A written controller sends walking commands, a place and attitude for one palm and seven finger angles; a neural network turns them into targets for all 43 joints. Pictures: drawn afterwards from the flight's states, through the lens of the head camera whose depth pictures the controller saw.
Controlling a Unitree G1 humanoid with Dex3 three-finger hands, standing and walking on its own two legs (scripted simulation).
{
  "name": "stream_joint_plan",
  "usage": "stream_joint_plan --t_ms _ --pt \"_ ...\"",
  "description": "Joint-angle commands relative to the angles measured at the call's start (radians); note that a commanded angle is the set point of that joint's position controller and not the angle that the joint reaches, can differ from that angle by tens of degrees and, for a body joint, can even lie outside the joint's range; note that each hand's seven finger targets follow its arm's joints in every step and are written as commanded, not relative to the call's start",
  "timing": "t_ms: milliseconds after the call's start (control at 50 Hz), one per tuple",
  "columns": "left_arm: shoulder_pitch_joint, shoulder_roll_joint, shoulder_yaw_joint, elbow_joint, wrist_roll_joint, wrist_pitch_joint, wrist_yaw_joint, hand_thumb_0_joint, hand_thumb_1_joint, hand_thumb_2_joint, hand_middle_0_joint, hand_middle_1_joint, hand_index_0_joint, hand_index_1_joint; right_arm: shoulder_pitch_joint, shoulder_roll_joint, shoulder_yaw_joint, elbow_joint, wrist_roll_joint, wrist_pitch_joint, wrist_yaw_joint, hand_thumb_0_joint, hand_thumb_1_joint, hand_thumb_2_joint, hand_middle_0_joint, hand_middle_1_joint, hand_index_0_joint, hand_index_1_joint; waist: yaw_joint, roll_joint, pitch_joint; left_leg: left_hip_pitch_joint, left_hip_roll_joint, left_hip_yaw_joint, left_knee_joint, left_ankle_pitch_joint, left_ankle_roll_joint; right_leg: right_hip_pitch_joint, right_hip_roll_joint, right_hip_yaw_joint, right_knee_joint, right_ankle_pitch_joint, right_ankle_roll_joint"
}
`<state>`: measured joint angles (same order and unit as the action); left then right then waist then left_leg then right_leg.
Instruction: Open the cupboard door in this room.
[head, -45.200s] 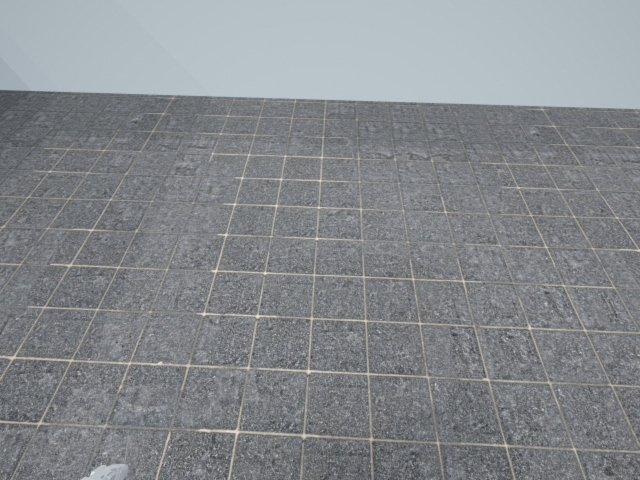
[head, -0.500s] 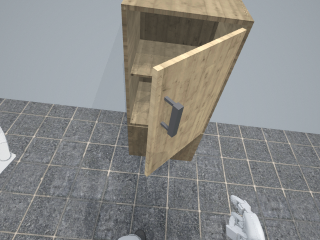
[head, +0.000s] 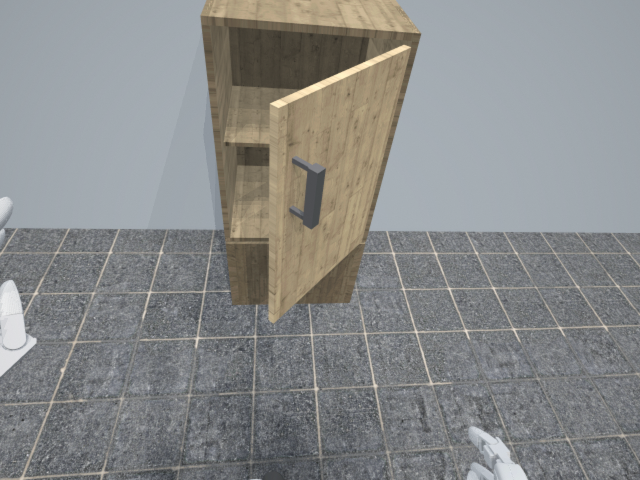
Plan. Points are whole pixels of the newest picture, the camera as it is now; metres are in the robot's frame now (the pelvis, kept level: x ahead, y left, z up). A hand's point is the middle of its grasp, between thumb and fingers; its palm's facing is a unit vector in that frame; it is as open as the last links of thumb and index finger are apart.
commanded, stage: stop stepping back and stand still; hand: left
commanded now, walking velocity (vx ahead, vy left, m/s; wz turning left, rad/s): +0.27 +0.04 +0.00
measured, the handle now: (304, 192) +0.59 +0.04 +0.03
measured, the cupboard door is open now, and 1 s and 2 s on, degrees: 46 46 46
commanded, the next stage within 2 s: let the arm hang, fingers relaxed in 0.56 s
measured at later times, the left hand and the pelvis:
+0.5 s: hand out of the picture +0.10 +0.30 +0.18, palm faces +0.46 -0.73 -0.51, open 7.4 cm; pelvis -0.08 +0.03 +0.00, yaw +2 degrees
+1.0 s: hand out of the picture -0.02 +0.21 -0.17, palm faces +0.18 -0.96 -0.21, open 6.8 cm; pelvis -0.06 +0.03 -0.01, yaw +7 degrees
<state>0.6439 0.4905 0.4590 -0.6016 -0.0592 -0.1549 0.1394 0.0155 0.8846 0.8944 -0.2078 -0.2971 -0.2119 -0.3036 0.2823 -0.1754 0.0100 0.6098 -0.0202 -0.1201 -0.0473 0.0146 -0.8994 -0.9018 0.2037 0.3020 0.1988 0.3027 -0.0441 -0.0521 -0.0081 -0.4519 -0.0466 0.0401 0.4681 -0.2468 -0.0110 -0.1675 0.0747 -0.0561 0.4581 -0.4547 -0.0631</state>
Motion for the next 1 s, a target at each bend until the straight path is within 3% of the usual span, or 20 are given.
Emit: stream_joint_plan --t_ms 0,140,160,180,240,340,420,460,480,500,540,620,640,660,700,740,820,840,860,980 --pt "-0.189 0.143 0.110 -0.126 0.002 -0.047 0.019 0.000 0.900 0.900 -0.200 -0.300 -0.200 -0.300 -0.131 -0.147 -0.064 -0.085 -0.002 0.002 -0.019 0.000 -0.900 -0.900 0.200 0.300 0.200 0.300 0.008 -0.142 -0.028 -0.030 0.041 -0.085 0.811 -0.103 -0.033 -0.419 -0.427 0.409 -0.361 -0.398 -0.151" --pt "-0.408 0.077 -0.008 -0.062 0.048 -0.087 0.044 0.000 0.900 0.900 -0.200 -0.300 -0.200 -0.300 -0.138 -0.143 -0.042 -0.077 0.003 -0.072 -0.075 0.000 -0.900 -0.900 0.200 0.300 0.200 0.300 0.008 0.031 -0.002 0.251 0.068 0.092 0.105 -0.205 0.047 -0.294 -0.263 0.128 -0.102 -0.315 -0.070" --pt "-0.400 0.086 -0.002 -0.087 0.042 -0.088 0.046 0.000 0.900 0.900 -0.200 -0.300 -0.200 -0.300 -0.114 -0.157 -0.046 -0.085 0.003 -0.076 -0.076 0.000 -0.900 -0.900 0.200 0.300 0.200 0.300 -0.003 0.154 -0.003 0.308 0.075 0.034 -0.038 -0.274 0.056 -0.309 -0.183 0.068 0.111 -0.255 -0.032" --pt "-0.359 0.086 0.011 -0.132 0.030 -0.098 0.047 0.000 0.900 0.900 -0.200 -0.300 -0.200 -0.300 -0.103 -0.194 -0.060 -0.112 0.008 -0.085 -0.071 0.000 -0.900 -0.900 0.200 0.300 0.200 0.300 -0.003 0.436 0.018 0.392 0.298 -0.391 -0.238 -0.492 0.140 -0.491 -0.057 -0.026 0.454 -0.158 0.045" --pt "-0.234 0.159 0.120 -0.138 0.037 -0.125 0.022 0.000 0.900 0.900 -0.200 -0.300 -0.200 -0.300 -0.155 -0.156 -0.071 -0.117 0.006 -0.081 -0.010 0.000 -0.900 -0.900 0.200 0.300 0.200 0.300 0.021 0.257 0.083 0.013 0.415 -0.582 -0.393 -0.632 0.217 -0.467 -0.091 0.091 0.885 0.046 0.065" --pt "-0.094 0.099 0.093 -0.182 0.040 -0.126 0.030 0.000 0.900 0.900 -0.200 -0.300 -0.200 -0.300 -0.130 -0.140 -0.069 -0.113 0.008 -0.064 -0.006 0.000 -0.900 -0.900 0.200 0.300 0.200 0.300 0.043 0.310 -0.004 0.008 0.280 -0.190 -0.325 -0.432 0.114 -0.175 -0.061 -0.064 0.416 0.070 0.046" --pt "-0.152 0.083 0.070 -0.051 0.033 -0.078 0.039 0.000 0.900 0.900 -0.200 -0.300 -0.200 -0.300 -0.127 -0.141 -0.060 -0.105 0.002 -0.043 -0.039 0.000 -0.900 -0.900 0.200 0.300 0.200 0.300 0.039 0.335 -0.022 -0.056 0.239 -0.112 -0.195 -0.427 0.084 0.108 0.010 -0.148 0.092 -0.069 0.020" --pt "-0.163 0.091 0.065 0.001 0.039 -0.055 0.032 0.000 0.900 0.900 -0.200 -0.300 -0.200 -0.300 -0.117 -0.124 -0.063 -0.093 0.013 -0.023 -0.036 0.000 -0.900 -0.900 0.200 0.300 0.200 0.300 0.048 0.023 -0.026 -0.161 0.139 -0.020 0.236 -0.264 0.056 0.185 -0.152 0.126 -0.136 -0.030 -0.059" --pt "-0.161 0.120 0.078 0.008 0.034 -0.049 0.032 0.000 0.900 0.900 -0.200 -0.300 -0.200 -0.300 -0.123 -0.114 -0.061 -0.109 0.020 -0.017 -0.033 0.000 -0.900 -0.900 0.200 0.300 0.200 0.300 0.046 -0.157 -0.030 -0.277 0.056 -0.005 0.514 -0.201 0.029 0.180 -0.371 0.509 -0.254 0.024 -0.152" --pt "-0.246 0.170 0.107 -0.058 0.020 -0.078 0.034 0.000 0.900 0.900 -0.200 -0.300 -0.200 -0.300 -0.148 -0.140 -0.060 -0.105 0.012 -0.032 -0.033 0.000 -0.900 -0.900 0.200 0.300 0.200 0.300 0.039 -0.119 0.015 -0.303 0.073 -0.032 0.680 -0.182 0.006 0.101 -0.440 0.547 -0.256 0.263 -0.182" --pt "-0.229 0.078 0.047 0.028 0.027 -0.085 0.025 0.000 0.900 0.900 -0.200 -0.300 -0.200 -0.300 -0.118 -0.148 -0.076 -0.073 0.023 -0.043 -0.025 0.000 -0.900 -0.900 0.200 0.300 0.200 0.300 0.021 -0.115 -0.003 -0.221 0.109 -0.072 0.675 -0.107 -0.003 0.007 -0.381 0.430 -0.225 0.033 -0.154" --pt "-0.283 0.110 0.061 -0.111 0.038 -0.123 0.037 0.000 0.900 0.900 -0.200 -0.300 -0.200 -0.300 -0.195 -0.116 -0.047 -0.091 0.016 -0.055 -0.047 0.000 -0.900 -0.900 0.200 0.300 0.200 0.300 0.043 -0.065 0.031 0.076 0.112 0.021 0.243 -0.065 0.030 -0.065 -0.314 0.163 -0.098 0.351 -0.094" --pt "-0.261 -0.188 -0.306 0.703 0.132 0.086 -0.093 0.000 0.900 0.900 -0.200 -0.300 -0.200 -0.300 -0.097 -0.188 -0.083 0.137 -0.003 -0.037 0.069 0.000 -0.900 -0.900 0.200 0.300 0.200 0.300 -0.041 0.021 0.041 0.059 0.110 0.044 0.238 -0.015 0.020 -0.161 -0.331 -0.029 0.143 0.589 -0.026" --pt "-0.201 -0.182 -0.320 0.744 0.100 0.150 -0.124 0.000 0.900 0.900 -0.200 -0.300 -0.200 -0.300 -0.006 -0.155 -0.073 0.104 0.005 0.041 0.074 0.000 -0.900 -0.900 0.200 0.300 0.200 0.300 -0.018 0.104 -0.032 0.233 0.090 -0.008 0.176 0.187 0.032 -0.241 -0.228 -0.002 0.263 0.437 0.020" --pt "-0.215 -0.249 -0.361 0.776 0.097 0.177 -0.130 0.000 0.900 0.900 -0.200 -0.300 -0.200 -0.300 0.006 -0.243 -0.086 0.056 -0.020 0.075 0.058 0.000 -0.900 -0.900 0.200 0.300 0.200 0.300 0.004 0.255 -0.053 0.192 0.365 -0.435 -0.039 0.330 0.223 -0.374 -0.071 -0.027 0.580 -0.195 0.087" --pt "-0.332 -0.223 -0.363 0.836 0.090 0.162 -0.137 0.000 0.900 0.900 -0.200 -0.300 -0.200 -0.300 -0.033 -0.278 -0.083 0.026 -0.049 0.075 0.037 0.000 -0.900 -0.900 0.200 0.300 0.200 0.300 0.004 0.077 -0.044 0.137 0.408 -0.557 -0.058 0.331 0.288 -0.389 -0.115 0.089 0.640 -0.205 0.088" --pt "-0.246 -0.152 -0.373 1.184 0.086 0.162 -0.135 0.000 0.900 0.900 -0.200 -0.300 -0.200 -0.300 -0.165 -0.180 -0.046 0.085 -0.026 0.113 0.033 0.000 -0.900 -0.900 0.200 0.300 0.200 0.300 0.116 0.037 -0.072 -0.135 0.161 -0.185 0.077 -0.058 0.092 0.069 -0.132 0.133 0.113 0.054 0.073" --pt "-0.245 -0.076 -0.371 1.246 0.092 0.154 -0.132 0.000 0.900 0.900 -0.200 -0.300 -0.200 -0.300 -0.159 -0.111 -0.041 0.097 -0.005 0.128 0.037 0.000 -0.900 -0.900 0.200 0.300 0.200 0.300 0.096 -0.161 -0.020 -0.152 0.024 -0.062 0.251 -0.241 0.015 -0.022 -0.311 0.432 -0.136 -0.095 0.004" --pt "-0.318 -0.040 -0.382 1.269 0.087 0.152 -0.131 0.000 0.900 0.900 -0.200 -0.300 -0.200 -0.300 -0.165 -0.139 -0.048 0.112 -0.005 0.139 0.043 0.000 -0.900 -0.900 0.200 0.300 0.200 0.300 0.076 -0.107 0.045 -0.086 0.027 -0.051 0.363 -0.266 0.004 -0.172 -0.418 0.574 -0.269 -0.180 -0.081" --pt "-0.393 -0.199 -0.389 1.457 0.081 0.127 -0.104 0.000 0.900 0.900 -0.200 -0.300 -0.200 -0.300 -0.012 -0.054 -0.048 0.297 -0.001 0.133 0.030 0.000 -0.900 -0.900 0.200 0.300 0.200 0.300 0.009 0.008 -0.029 0.146 0.072 -0.028 0.109 -0.062 0.009 0.046 -0.267 0.212 -0.029 0.714 -0.085"
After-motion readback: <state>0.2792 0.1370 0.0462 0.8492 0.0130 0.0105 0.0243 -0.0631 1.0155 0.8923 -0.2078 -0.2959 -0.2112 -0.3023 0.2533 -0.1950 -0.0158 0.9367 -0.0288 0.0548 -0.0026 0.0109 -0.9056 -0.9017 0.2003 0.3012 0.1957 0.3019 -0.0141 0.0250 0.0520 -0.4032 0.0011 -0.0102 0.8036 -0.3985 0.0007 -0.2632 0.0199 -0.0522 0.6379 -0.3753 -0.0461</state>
